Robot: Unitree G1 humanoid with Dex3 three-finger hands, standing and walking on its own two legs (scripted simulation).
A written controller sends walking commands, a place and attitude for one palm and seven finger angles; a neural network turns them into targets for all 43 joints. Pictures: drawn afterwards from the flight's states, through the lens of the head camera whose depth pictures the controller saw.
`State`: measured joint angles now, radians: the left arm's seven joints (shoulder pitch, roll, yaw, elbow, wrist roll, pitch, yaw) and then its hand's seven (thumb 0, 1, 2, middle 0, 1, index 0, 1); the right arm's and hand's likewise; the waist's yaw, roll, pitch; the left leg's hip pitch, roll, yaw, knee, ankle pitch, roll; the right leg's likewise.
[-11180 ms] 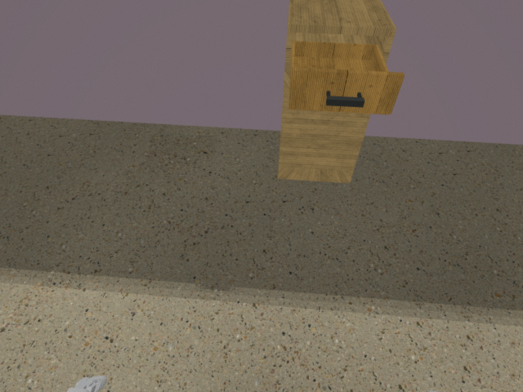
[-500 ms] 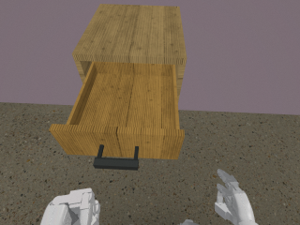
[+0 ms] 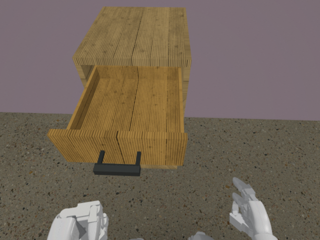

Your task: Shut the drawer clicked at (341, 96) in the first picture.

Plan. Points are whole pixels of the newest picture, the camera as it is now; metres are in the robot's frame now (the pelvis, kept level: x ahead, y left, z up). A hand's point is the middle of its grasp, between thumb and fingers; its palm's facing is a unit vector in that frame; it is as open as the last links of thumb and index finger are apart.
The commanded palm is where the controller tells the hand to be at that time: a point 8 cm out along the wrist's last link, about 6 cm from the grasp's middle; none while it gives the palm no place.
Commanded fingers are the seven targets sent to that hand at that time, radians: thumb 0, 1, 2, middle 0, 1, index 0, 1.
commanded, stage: bring the fist close to the handle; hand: left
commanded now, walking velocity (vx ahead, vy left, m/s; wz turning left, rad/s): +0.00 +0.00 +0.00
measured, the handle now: (118, 162) +0.31 +0.14 +0.01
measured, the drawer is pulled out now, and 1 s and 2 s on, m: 0.30 0.30 0.27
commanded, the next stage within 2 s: push the drawer shut in 1.26 s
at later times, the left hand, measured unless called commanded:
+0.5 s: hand (119, 214) +0.18 +0.10 +0.05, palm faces +0.05 -1.00 -0.02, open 3.3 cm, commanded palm +0.14 +0.16 +0.04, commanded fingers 0.00 0.90 0.90 -1.40 -1.60 -1.40 -1.60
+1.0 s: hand (125, 204) +0.21 +0.10 +0.01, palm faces +0.00 -1.00 +0.02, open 3.3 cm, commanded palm +0.17 +0.15 +0.01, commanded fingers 0.00 0.90 0.90 -1.40 -1.60 -1.40 -1.60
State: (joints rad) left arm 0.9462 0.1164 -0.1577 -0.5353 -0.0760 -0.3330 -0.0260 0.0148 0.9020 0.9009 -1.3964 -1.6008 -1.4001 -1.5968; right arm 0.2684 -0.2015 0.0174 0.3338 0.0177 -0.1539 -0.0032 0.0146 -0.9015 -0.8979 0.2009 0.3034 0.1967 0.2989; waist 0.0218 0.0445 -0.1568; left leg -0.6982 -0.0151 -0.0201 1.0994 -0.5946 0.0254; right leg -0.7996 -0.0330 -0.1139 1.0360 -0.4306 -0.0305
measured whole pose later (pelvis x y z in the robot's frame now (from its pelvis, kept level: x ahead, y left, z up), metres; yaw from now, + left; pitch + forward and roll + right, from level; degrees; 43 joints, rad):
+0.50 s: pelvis +0.00 -0.01 -0.02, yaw +0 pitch +16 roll -1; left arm 0.69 0.10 -0.12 -0.27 -0.08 -0.43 0.01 0.02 0.90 0.90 -1.40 -1.60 -1.40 -1.60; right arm 0.26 -0.22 0.00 0.41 0.00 -0.16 0.00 0.01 -0.90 -0.90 0.20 0.30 0.20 0.30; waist 0.00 0.03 -0.17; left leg -0.84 -0.01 -0.01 1.18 -0.62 0.01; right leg -0.95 -0.03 -0.11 1.12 -0.45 -0.05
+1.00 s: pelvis -0.01 +0.00 -0.04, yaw -1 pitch +20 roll -2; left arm 0.51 0.09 -0.16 -0.18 -0.05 -0.44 0.05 0.02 0.90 0.90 -1.40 -1.60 -1.40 -1.60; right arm 0.22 -0.21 0.02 0.41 -0.01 -0.13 0.02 0.01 -0.90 -0.90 0.20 0.30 0.20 0.30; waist -0.01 0.02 -0.19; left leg -0.99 -0.02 -0.01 1.30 -0.66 0.03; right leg -1.10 -0.04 -0.10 1.22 -0.48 -0.03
